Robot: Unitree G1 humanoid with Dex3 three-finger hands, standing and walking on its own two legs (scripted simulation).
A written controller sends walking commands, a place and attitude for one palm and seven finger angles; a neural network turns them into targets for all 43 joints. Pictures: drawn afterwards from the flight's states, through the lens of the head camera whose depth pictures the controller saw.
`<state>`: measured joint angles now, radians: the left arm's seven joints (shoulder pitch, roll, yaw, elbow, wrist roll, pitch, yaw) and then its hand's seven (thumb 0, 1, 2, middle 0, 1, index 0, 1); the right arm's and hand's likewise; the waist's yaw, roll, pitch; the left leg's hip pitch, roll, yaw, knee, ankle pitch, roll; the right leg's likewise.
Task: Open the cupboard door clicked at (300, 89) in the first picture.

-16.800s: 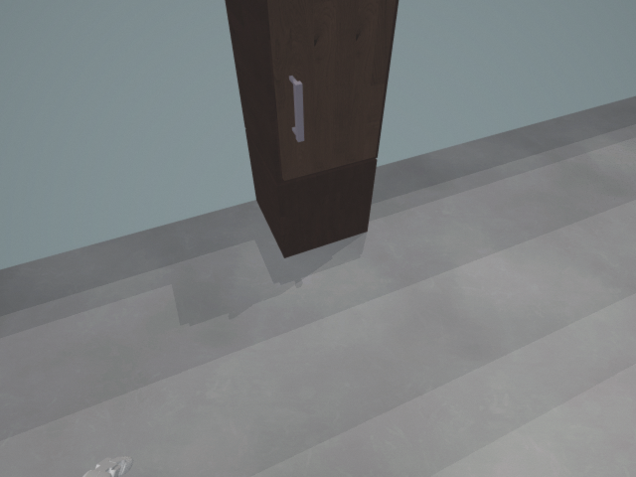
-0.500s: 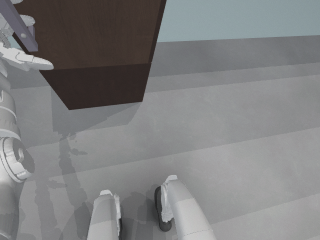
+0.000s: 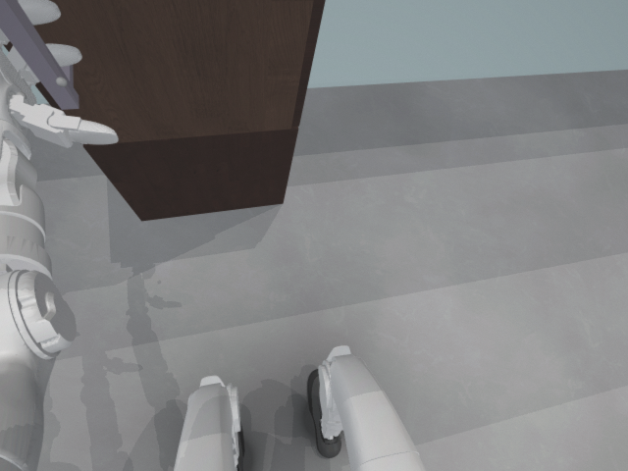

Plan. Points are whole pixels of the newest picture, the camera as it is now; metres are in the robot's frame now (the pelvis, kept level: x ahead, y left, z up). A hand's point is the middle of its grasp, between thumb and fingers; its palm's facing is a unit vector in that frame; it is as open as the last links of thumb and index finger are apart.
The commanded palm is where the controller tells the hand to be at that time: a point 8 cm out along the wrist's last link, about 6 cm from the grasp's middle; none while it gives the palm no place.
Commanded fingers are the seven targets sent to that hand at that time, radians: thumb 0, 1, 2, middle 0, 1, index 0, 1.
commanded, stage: close the thumb around the handle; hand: left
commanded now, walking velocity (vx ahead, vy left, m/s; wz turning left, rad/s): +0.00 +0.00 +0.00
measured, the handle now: (32, 32) +0.61 +0.24 +0.05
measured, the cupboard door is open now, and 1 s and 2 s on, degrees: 0 0 47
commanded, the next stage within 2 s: pull the door open along its arc in 0.78 s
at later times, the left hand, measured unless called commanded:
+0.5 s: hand (60, 80) +0.55 +0.22 +0.05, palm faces +0.06 -1.00 -0.03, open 9.2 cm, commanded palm +0.53 +0.24 +0.04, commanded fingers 0.00 0.73 0.83 -0.39 -1.33 -0.39 -1.33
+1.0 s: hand (63, 79) +0.55 +0.22 +0.04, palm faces +0.06 -1.00 -0.02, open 5.5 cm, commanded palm +0.52 +0.24 +0.04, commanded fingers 0.00 0.90 0.90 -0.40 -1.35 -0.40 -1.35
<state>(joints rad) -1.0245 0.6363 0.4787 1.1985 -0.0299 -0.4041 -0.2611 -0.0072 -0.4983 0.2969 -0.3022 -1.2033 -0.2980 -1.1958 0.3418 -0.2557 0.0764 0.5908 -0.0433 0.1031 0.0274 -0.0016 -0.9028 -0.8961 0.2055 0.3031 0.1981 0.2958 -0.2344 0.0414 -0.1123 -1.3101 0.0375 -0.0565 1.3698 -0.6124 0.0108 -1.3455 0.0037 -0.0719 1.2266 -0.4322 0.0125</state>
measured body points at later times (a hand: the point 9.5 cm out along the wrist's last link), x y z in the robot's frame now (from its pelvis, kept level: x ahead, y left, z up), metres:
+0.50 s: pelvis +0.00 +0.00 +0.00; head +0.19 +0.03 +0.41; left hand +0.54 +0.27 +0.05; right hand +0.00 -0.26 -0.10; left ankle +0.00 +0.11 -0.60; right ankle +0.07 -0.13 -0.60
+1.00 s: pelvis +0.00 +0.00 +0.00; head +0.20 +0.04 +0.40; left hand +0.54 +0.27 +0.05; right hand +0.00 -0.26 -0.10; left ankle +0.00 +0.11 -0.60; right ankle +0.07 -0.13 -0.60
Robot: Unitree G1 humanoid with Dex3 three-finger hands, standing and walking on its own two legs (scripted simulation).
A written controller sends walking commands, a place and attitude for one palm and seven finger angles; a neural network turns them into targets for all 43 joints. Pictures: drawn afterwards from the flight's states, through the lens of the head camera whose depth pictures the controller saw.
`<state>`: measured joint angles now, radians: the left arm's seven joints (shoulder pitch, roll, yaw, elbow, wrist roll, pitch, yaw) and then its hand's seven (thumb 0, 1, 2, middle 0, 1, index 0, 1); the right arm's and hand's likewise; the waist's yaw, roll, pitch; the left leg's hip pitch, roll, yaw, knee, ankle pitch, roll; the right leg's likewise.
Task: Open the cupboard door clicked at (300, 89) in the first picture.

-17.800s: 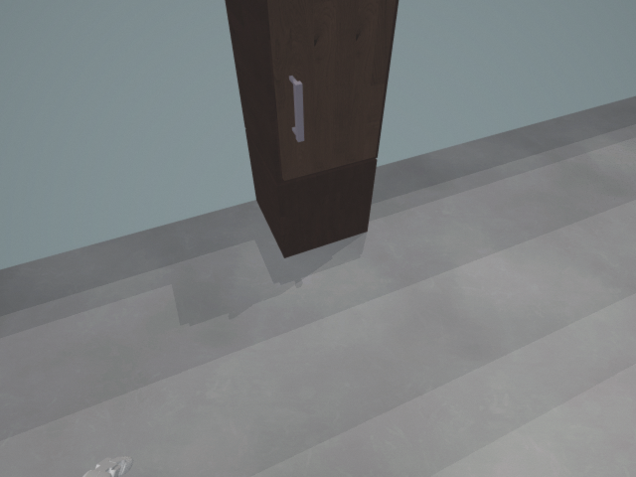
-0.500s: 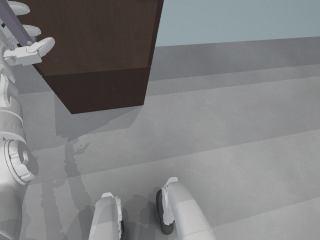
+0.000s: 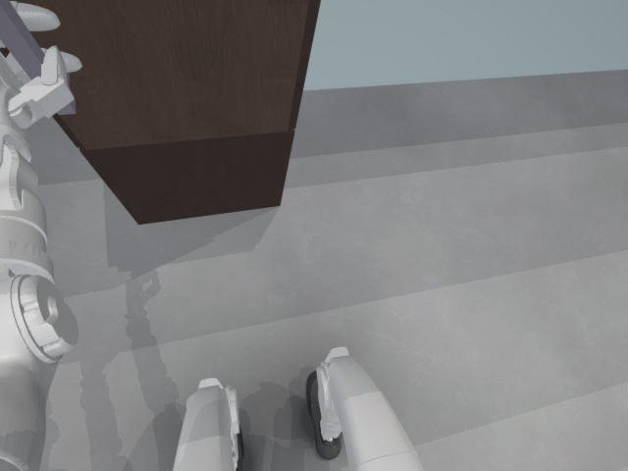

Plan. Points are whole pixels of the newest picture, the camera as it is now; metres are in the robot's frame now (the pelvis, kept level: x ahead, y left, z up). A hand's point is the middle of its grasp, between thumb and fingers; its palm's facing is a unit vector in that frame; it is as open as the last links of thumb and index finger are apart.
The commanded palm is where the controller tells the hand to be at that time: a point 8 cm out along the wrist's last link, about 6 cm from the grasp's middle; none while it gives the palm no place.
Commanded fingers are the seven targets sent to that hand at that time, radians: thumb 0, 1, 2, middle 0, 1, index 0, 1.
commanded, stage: pull the door open along its arc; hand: left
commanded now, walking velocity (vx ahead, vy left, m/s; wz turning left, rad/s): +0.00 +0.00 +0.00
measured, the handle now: (29, 38) +0.60 +0.25 +0.05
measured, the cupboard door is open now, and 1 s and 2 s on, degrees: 0 47 46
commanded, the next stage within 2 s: open thumb and fingers to let go in 0.84 s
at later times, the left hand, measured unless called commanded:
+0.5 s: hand (130, 196) +0.42 +0.15 +0.05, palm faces +0.22 -0.97 +0.09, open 5.9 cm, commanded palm +0.35 +0.21 +0.04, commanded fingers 0.00 0.90 0.90 -0.40 -1.35 -0.40 -1.35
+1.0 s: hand (230, 241) +0.36 +0.05 +0.05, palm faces +0.48 -0.87 -0.04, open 5.9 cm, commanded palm +0.31 +0.10 +0.04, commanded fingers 0.00 0.62 0.78 -0.38 -1.32 -0.38 -1.32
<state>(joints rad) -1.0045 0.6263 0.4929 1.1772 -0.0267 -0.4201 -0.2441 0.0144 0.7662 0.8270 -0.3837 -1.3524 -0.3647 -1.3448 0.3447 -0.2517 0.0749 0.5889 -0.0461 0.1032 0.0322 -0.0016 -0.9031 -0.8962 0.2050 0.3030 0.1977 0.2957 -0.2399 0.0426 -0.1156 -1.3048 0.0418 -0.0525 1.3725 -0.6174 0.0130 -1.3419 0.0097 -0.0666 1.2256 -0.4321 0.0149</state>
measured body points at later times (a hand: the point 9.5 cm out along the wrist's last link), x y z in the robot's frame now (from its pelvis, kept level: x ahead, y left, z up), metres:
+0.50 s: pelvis +0.02 +0.00 +0.03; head +0.16 +0.02 +0.46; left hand +0.40 +0.20 +0.05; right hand +0.14 -0.24 -0.08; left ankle +0.00 +0.10 -0.60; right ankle +0.07 -0.13 -0.60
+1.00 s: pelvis +0.03 -0.05 +0.03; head +0.14 -0.05 +0.47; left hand +0.33 +0.10 +0.05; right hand +0.21 -0.25 -0.10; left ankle +0.00 +0.10 -0.60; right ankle +0.07 -0.14 -0.60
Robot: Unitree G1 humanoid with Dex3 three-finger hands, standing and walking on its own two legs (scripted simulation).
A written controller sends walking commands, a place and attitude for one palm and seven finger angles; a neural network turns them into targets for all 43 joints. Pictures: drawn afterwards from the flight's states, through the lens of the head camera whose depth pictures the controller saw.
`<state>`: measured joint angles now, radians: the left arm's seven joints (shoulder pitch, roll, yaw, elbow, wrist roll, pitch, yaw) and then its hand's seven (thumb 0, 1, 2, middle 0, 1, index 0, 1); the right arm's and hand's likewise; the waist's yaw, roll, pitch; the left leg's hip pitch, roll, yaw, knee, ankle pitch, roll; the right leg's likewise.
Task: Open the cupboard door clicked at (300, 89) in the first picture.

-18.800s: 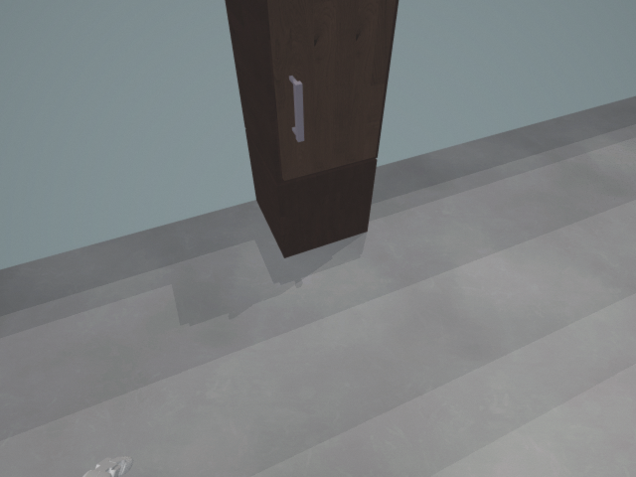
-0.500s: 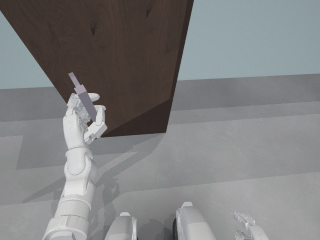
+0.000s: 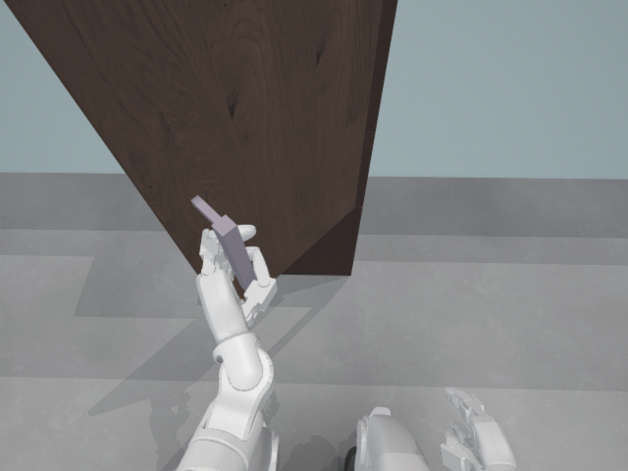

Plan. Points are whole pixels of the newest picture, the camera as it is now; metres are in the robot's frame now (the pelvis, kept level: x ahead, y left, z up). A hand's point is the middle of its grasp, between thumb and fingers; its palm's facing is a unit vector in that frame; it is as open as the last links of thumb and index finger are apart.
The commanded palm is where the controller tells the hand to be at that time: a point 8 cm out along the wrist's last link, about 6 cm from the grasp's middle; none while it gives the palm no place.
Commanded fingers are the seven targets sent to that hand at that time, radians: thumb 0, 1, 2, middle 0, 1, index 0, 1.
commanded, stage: open thumb and fingers to let go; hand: left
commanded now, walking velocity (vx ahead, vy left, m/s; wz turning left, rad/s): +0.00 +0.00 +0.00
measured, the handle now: (228, 250) +0.38 +0.12 +0.02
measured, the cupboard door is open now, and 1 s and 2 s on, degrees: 47 46 49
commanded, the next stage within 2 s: slide the hand sideways off the handle in 0.76 s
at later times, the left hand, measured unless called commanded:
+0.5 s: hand (254, 280) +0.34 +0.09 +0.01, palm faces +0.40 -0.92 -0.03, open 13.1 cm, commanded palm +0.30 +0.13 +0.01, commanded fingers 0.00 -0.50 0.30 -0.24 -0.85 -0.24 -0.85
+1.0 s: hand (252, 299) +0.32 +0.09 +0.01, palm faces +0.03 -0.99 -0.13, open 16.0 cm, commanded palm +0.30 +0.12 +0.01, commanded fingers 0.00 -0.50 0.30 -0.15 -0.30 -0.15 -0.30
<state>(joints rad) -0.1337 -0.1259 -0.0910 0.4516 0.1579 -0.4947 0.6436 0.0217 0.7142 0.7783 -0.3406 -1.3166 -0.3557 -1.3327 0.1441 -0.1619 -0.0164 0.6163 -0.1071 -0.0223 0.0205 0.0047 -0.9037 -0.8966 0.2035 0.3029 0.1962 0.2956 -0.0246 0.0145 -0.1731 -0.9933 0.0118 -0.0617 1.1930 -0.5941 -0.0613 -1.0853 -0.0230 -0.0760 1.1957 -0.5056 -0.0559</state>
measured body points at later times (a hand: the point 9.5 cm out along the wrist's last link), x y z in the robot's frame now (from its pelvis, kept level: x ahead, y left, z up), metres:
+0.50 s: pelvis -0.03 +0.01 +0.00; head +0.07 +0.00 +0.43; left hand +0.32 +0.13 +0.02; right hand +0.10 -0.22 -0.13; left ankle -0.02 +0.16 -0.64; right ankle +0.03 -0.09 -0.64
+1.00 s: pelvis -0.03 +0.04 -0.01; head +0.07 +0.04 +0.43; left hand +0.32 +0.14 +0.01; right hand +0.10 -0.19 -0.13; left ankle -0.02 +0.16 -0.64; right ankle +0.03 -0.09 -0.64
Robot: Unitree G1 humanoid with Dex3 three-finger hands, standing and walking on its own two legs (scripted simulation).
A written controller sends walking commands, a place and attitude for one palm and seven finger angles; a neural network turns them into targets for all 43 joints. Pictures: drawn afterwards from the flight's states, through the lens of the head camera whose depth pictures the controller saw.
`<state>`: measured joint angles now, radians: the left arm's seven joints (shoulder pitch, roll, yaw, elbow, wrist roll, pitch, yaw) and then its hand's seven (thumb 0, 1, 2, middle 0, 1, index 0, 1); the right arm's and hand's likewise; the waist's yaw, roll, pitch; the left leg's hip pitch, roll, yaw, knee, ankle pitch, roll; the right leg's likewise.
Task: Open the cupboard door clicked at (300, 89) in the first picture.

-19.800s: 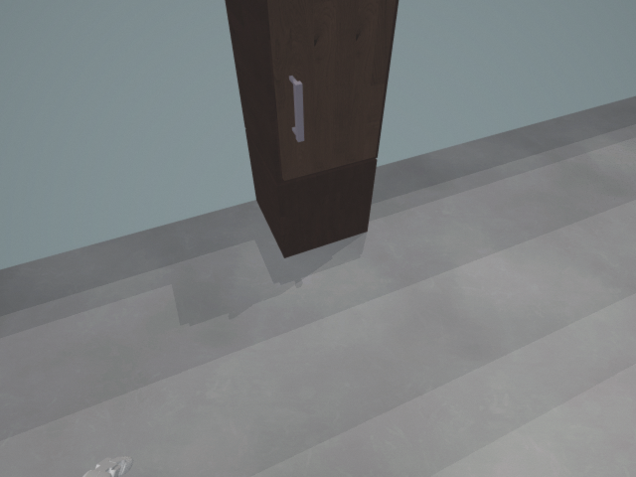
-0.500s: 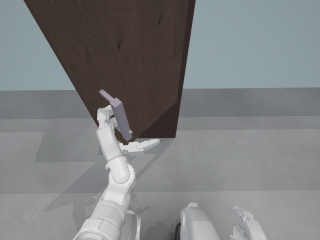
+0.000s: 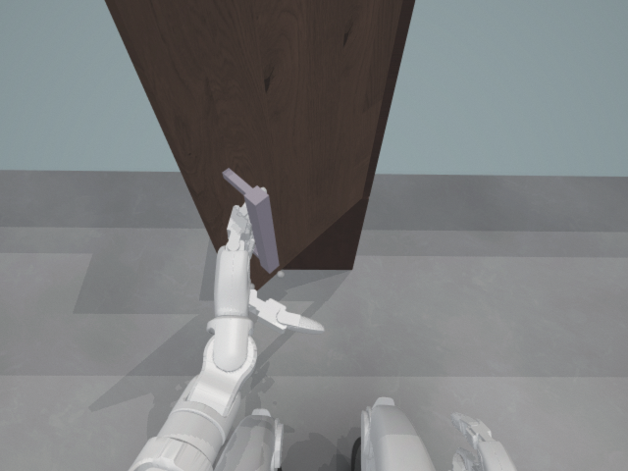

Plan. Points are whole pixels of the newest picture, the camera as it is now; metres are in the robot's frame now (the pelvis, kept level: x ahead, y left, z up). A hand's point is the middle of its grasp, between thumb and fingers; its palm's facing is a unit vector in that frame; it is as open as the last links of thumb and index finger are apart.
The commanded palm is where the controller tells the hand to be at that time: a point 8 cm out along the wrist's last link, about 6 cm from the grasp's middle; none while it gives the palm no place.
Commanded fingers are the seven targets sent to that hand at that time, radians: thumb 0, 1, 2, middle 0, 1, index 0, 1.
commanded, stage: slide the hand sideways off the handle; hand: left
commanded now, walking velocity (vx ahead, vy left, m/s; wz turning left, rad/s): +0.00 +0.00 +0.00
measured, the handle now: (253, 225) +0.42 +0.09 +0.03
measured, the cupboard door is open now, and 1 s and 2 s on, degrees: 46 49 49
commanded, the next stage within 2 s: draw the hand back to the body in 1.06 s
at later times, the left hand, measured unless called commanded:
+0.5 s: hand (266, 313) +0.30 +0.07 +0.02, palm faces -0.04 -1.00 -0.03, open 16.4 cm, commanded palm +0.28 +0.12 +0.02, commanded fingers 0.00 -0.50 0.30 -0.15 -0.30 -0.15 -0.30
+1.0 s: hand (221, 354) +0.25 +0.11 +0.02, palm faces -0.04 -1.00 -0.03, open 16.3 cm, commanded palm +0.23 +0.17 +0.02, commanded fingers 0.00 -0.50 0.30 -0.15 -0.30 -0.15 -0.30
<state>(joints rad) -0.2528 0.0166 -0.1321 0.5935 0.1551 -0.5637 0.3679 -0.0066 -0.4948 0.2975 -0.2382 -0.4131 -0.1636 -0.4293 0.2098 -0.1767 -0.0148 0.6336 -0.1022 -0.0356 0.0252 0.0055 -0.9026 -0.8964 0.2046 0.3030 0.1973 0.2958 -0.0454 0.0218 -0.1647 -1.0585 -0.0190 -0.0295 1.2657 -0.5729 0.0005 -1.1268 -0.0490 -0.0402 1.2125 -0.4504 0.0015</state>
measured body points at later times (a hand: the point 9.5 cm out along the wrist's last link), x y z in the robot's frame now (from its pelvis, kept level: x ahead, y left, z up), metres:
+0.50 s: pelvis +0.00 -0.01 +0.00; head +0.10 -0.02 +0.43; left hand +0.30 +0.12 +0.02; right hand +0.19 -0.23 -0.11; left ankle +0.01 +0.12 -0.63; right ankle +0.06 -0.13 -0.63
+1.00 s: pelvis +0.01 -0.02 -0.01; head +0.10 -0.03 +0.43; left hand +0.25 +0.17 +0.03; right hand +0.21 -0.25 -0.11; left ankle +0.02 +0.12 -0.63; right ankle +0.07 -0.13 -0.63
